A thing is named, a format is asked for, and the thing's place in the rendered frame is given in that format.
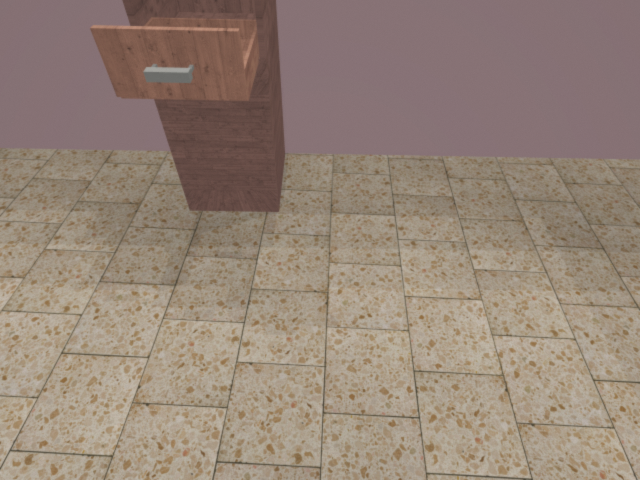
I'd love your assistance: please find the cabinet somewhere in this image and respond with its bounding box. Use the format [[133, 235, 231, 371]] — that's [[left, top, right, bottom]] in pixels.
[[122, 0, 285, 212]]

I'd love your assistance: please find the handle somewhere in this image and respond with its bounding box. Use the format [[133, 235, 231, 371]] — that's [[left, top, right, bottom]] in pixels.
[[143, 64, 194, 83]]

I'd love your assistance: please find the drawer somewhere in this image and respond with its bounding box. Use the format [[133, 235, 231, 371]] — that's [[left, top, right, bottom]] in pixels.
[[90, 17, 259, 101]]

